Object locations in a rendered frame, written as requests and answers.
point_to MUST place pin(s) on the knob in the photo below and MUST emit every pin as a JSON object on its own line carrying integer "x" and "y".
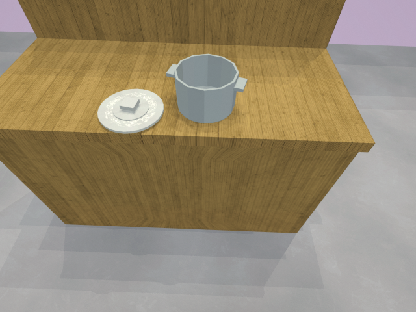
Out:
{"x": 129, "y": 104}

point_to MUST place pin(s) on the table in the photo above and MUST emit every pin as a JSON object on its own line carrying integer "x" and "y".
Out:
{"x": 266, "y": 167}

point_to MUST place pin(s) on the lid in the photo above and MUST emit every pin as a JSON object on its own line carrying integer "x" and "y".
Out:
{"x": 148, "y": 113}

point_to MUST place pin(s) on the pot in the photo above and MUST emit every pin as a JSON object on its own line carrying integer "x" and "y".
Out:
{"x": 206, "y": 87}

